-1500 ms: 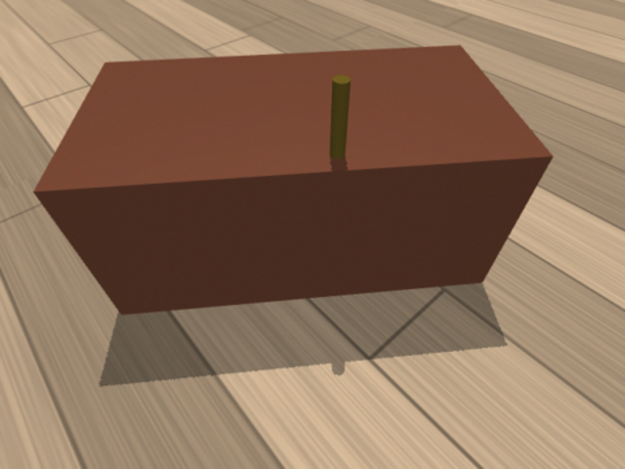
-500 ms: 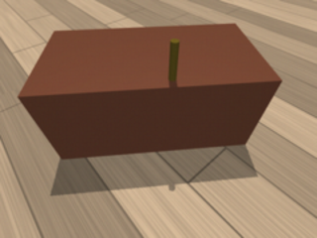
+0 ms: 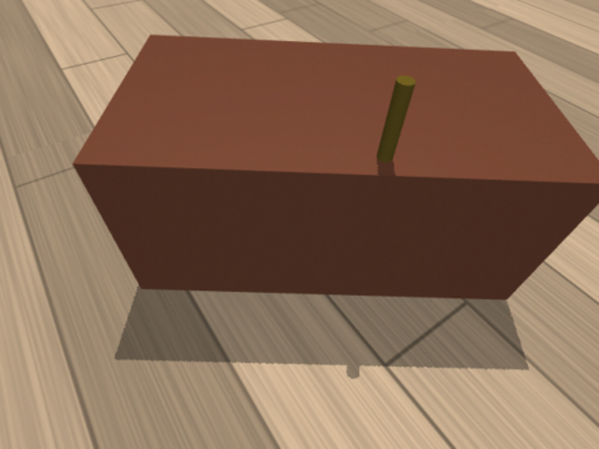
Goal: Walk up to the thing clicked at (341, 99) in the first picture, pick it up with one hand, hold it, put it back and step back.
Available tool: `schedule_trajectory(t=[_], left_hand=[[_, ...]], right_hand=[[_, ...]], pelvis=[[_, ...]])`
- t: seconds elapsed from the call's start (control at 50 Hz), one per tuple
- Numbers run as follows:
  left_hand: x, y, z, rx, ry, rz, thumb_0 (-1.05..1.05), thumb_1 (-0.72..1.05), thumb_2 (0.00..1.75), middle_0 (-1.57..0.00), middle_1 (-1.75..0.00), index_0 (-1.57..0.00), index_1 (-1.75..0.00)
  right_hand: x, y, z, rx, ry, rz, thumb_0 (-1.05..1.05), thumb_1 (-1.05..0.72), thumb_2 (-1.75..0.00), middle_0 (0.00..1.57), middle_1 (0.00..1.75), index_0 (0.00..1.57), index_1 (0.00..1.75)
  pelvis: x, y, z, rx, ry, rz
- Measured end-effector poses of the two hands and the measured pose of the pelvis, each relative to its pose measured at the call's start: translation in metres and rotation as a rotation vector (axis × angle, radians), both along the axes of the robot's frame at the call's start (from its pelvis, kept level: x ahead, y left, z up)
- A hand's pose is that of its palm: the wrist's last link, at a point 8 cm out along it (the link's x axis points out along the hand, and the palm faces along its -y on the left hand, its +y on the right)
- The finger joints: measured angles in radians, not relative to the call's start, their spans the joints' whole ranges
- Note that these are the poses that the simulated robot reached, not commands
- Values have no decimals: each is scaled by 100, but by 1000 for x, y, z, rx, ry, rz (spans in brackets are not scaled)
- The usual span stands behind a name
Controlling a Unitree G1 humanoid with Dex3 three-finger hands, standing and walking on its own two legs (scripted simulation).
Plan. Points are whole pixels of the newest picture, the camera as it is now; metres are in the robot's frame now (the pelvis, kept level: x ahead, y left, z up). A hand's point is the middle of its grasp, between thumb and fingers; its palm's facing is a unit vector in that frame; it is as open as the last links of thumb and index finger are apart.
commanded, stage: walk up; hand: right
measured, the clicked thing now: (394, 122) +0.82 -0.23 -0.05
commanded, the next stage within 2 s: none
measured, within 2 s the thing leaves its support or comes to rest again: neither
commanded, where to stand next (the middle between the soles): +0.45 -0.01 m, yaw +0 degrees
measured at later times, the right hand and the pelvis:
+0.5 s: hand (481, 410) +0.21 -0.28 -0.16, palm faces -0.01 +0.94 -0.34, open 7.4 cm; pelvis +0.20 -0.01 -0.01, yaw +0 degrees
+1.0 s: hand (438, 265) +0.45 -0.25 -0.10, palm faces -0.03 +0.89 -0.46, open 7.4 cm; pelvis +0.36 +0.02 +0.01, yaw +0 degrees
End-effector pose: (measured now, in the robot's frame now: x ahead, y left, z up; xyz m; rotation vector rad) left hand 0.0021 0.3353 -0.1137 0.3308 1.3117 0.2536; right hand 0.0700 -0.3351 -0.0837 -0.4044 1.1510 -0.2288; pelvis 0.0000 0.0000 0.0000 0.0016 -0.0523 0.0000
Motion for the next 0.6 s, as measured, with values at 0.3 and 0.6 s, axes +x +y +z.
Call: schedule_trajectory(t=[0.3,0.6], left_hand=[[193,-4,22,-51,-155,-141,1,90,90,-20,-30,-20,-30],[330,-52,41,-24,-296,-122,1,90,90,-20,-30,-21,-30]], right_hand=[[50,39,0,56,42,-72,1,-90,-90,20,30,21,31],[206,8,-21,93,20,5,1,-90,-90,20,30,20,30]], pelvis=[[114,18,15,16,-11,-9],[237,-15,9,16,-17,1]])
